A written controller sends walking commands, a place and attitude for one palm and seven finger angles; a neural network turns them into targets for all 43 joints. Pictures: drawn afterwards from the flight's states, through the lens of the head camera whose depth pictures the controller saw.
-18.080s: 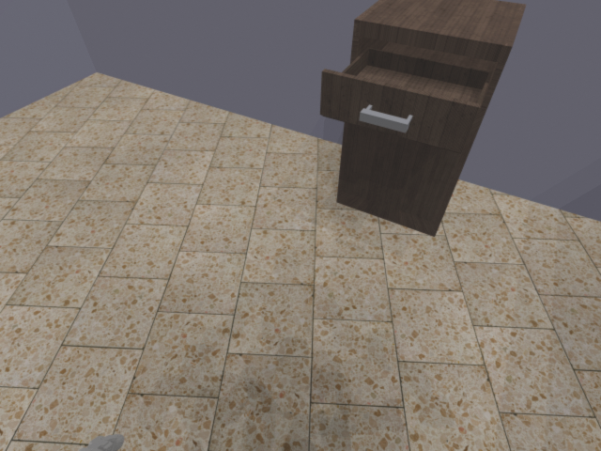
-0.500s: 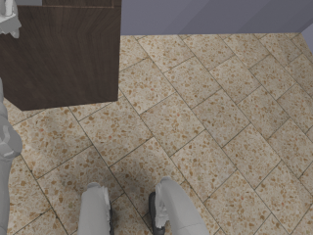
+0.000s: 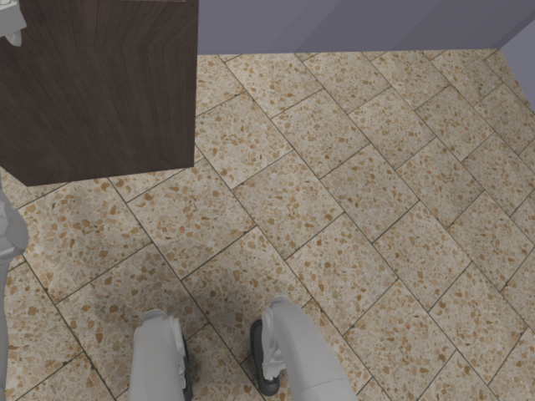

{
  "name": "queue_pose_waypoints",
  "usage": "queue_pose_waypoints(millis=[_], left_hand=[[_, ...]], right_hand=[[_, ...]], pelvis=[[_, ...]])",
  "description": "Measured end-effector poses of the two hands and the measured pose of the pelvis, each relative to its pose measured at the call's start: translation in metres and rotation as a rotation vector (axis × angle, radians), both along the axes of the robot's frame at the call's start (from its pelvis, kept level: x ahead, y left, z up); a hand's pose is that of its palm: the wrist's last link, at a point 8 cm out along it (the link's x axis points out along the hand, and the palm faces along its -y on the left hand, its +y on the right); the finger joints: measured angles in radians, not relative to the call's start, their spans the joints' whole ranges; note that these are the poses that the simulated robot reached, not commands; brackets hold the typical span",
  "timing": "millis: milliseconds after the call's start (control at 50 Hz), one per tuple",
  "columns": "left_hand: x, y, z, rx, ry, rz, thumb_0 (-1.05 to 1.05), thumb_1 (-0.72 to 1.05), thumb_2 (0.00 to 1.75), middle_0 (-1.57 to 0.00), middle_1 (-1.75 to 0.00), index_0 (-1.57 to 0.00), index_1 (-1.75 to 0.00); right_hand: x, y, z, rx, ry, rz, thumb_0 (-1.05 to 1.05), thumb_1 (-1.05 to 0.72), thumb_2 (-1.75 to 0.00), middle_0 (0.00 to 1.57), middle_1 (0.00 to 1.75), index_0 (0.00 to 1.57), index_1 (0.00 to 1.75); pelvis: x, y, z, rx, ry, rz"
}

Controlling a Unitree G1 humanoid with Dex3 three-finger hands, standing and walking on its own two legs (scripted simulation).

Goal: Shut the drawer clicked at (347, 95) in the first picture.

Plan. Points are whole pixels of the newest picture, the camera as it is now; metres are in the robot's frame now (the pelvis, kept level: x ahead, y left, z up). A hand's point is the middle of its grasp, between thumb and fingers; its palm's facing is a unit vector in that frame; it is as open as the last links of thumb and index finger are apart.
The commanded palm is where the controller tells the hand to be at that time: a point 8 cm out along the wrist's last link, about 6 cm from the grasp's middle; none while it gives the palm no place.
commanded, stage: pull the fist back off the drawer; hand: left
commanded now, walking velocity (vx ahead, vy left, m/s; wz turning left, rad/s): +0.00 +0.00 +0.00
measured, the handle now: out of the picture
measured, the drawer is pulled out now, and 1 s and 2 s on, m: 0.00 0.00 0.00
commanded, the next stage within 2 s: draw the hand back to the body in 0.60 s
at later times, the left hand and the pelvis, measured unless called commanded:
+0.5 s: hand (15, 13) +0.59 +0.23 +0.08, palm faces +0.10 -1.00 -0.02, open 3.1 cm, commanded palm +0.58 +0.23 +0.08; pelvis +0.02 +0.00 +0.01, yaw +0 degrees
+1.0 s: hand out of the picture +0.51 +0.23 +0.13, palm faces +0.12 -0.99 -0.03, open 3.3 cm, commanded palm +0.47 +0.26 +0.15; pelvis +0.08 +0.00 +0.07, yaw +1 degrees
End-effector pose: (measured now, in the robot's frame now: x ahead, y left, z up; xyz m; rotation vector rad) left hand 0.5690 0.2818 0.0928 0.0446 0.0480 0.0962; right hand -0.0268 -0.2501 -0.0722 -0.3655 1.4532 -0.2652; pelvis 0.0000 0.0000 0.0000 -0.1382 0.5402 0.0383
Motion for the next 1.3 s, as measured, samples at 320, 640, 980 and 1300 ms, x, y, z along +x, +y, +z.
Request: queue_pose_waypoints(millis=[320, 640, 980, 1300], left_hand=[[0.000, 0.003, -0.006, -0.004, -0.019, -0.006, 0.05, 0.64, 0.93, -1.40, -1.60, -1.40, -1.60], [-0.006, -0.011, -0.008, -0.027, -0.008, 0.005, 0.02, 0.83, 0.90, -1.40, -1.60, -1.40, -1.60], [-0.077, -0.001, 0.039, -0.005, -0.006, 0.018, 0.02, 0.88, 0.90, -1.40, -1.60, -1.40, -1.60], [-0.187, -0.009, 0.094, 0.115, 0.015, 0.059, 0.02, 0.90, 0.90, -1.40, -1.60, -1.40, -1.60]], right_hand=[[0.010, -0.004, -0.003, 0.014, 0.021, 0.011, 0.00, -0.90, -0.89, 0.20, 0.30, 0.21, 0.30], [0.047, -0.004, 0.002, 0.076, -0.008, -0.014, 0.00, -0.90, -0.89, 0.20, 0.30, 0.21, 0.30], [0.136, -0.002, 0.039, 0.158, -0.186, -0.018, 0.01, -0.90, -0.89, 0.20, 0.30, 0.20, 0.30], [0.268, 0.005, 0.101, 0.158, -0.599, 0.138, 0.01, -0.90, -0.89, 0.20, 0.30, 0.20, 0.30]], pelvis=[[0.004, -0.001, -0.002, 0.000, 0.004, 0.002], [0.030, -0.002, 0.017, 0.024, -0.025, -0.015], [0.074, -0.005, 0.071, 0.068, -0.145, -0.019], [0.085, -0.004, 0.108, 0.111, -0.364, 0.018]])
